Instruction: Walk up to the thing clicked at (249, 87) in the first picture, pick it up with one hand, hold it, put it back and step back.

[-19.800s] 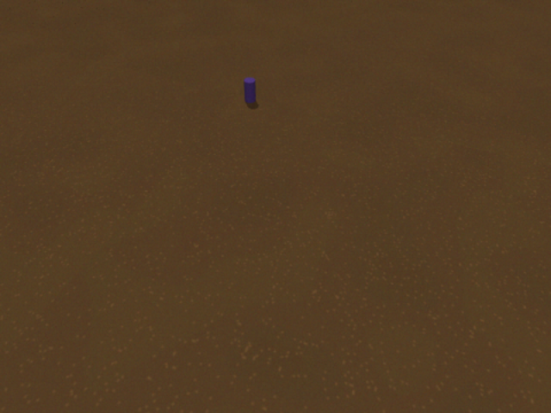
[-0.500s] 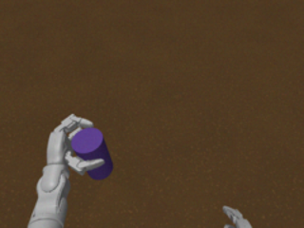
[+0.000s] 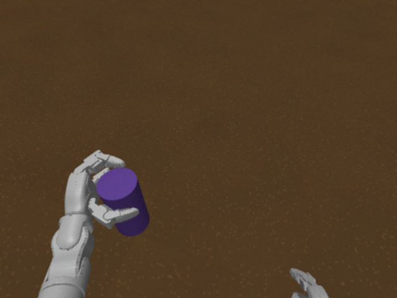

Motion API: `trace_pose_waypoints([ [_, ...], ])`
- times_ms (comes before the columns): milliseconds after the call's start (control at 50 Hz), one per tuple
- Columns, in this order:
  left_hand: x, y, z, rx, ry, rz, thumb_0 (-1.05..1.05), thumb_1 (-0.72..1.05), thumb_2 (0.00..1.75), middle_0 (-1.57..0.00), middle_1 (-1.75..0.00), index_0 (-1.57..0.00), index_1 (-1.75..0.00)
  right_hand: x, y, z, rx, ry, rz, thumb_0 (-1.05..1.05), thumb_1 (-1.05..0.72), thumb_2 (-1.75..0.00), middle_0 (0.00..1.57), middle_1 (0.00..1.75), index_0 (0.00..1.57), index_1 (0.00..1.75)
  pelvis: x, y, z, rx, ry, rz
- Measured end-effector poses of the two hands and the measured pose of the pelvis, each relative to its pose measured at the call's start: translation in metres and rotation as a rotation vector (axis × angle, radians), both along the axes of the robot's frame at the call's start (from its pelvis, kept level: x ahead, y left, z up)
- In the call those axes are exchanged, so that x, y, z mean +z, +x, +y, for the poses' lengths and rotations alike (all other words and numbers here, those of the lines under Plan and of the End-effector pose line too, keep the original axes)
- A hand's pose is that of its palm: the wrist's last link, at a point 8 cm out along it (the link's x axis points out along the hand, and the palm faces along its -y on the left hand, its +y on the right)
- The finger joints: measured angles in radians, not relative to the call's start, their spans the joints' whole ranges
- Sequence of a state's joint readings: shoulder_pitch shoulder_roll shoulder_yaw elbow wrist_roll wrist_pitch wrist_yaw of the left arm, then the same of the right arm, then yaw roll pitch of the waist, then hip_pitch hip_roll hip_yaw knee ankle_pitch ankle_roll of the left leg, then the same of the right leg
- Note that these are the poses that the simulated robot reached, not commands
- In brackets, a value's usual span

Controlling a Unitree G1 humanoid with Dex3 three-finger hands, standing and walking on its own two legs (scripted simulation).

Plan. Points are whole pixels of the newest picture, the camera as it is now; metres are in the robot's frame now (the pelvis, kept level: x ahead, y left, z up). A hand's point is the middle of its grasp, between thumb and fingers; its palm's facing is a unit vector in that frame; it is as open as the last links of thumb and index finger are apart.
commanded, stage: hold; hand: left
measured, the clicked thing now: (126, 203) +0.32 +0.15 +0.00
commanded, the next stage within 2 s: crouch in 1.62 s
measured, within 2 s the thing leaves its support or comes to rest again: neither
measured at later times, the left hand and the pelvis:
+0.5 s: hand (111, 185) +0.33 +0.17 +0.05, palm faces +0.07 -1.00 +0.00, open 11.1 cm; pelvis +0.00 +0.00 +0.00, yaw +0 degrees
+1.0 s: hand (110, 188) +0.33 +0.17 +0.05, palm faces +0.07 -1.00 -0.01, open 11.1 cm; pelvis +0.00 +0.00 +0.00, yaw +0 degrees
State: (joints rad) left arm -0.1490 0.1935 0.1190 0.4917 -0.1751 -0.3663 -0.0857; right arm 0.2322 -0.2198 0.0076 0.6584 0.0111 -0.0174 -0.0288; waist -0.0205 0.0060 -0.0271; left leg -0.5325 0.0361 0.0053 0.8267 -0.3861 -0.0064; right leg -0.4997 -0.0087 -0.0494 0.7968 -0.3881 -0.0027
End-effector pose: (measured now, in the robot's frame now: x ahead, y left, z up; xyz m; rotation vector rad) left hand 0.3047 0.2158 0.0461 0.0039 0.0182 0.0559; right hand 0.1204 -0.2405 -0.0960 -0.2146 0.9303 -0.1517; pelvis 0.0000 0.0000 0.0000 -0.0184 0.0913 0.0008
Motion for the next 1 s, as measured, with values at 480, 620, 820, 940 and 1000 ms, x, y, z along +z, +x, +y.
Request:
trace_pose_waypoints([
  [480,0.0057,0.0009,0.0046,0.014,-0.005,-0.025,0.00,-0.61,0.88,-0.83,-1.17,-0.76,-1.18,0.0005,-0.0023,0.0025,-0.005,0.002,0.001,0.01,-0.93,-0.91,0.20,0.30,0.20,0.30,0.0012,0.0007,0.0026,-0.001,-0.001,-0.004],
  [620,0.0084,0.0021,0.0030,-0.006,0.010,-0.026,0.00,-0.61,0.88,-0.83,-1.16,-0.76,-1.17,-0.0006,-0.0041,0.0025,-0.006,0.004,0.009,0.01,-0.93,-0.91,0.20,0.30,0.20,0.30,0.0016,0.0019,0.0032,-0.003,-0.003,-0.006],
  [820,0.0040,0.0004,0.0028,0.012,0.000,-0.021,0.00,-0.61,0.88,-0.83,-1.16,-0.76,-1.17,-0.0007,-0.0073,0.0004,-0.010,0.003,0.015,0.01,-0.93,-0.91,0.20,0.30,0.20,0.30,0.0010,-0.0003,0.0023,-0.004,-0.001,-0.003],
  [940,0.0042,-0.0026,0.0063,0.013,0.010,-0.022,0.00,-0.61,0.88,-0.83,-1.16,-0.76,-1.17,-0.0011,-0.0065,-0.0001,-0.005,0.000,0.014,0.01,-0.93,-0.91,0.20,0.30,0.20,0.30,0.0008,-0.0001,0.0019,0.000,-0.002,-0.002],
  [1000,0.0026,-0.0014,0.0068,0.012,0.009,-0.016,0.00,-0.61,0.88,-0.83,-1.16,-0.76,-1.17,-0.0016,-0.0058,-0.0003,-0.003,0.001,0.011,0.01,-0.93,-0.91,0.20,0.30,0.20,0.30,0.0000,-0.0009,0.0016,0.000,-0.002,0.000],
])
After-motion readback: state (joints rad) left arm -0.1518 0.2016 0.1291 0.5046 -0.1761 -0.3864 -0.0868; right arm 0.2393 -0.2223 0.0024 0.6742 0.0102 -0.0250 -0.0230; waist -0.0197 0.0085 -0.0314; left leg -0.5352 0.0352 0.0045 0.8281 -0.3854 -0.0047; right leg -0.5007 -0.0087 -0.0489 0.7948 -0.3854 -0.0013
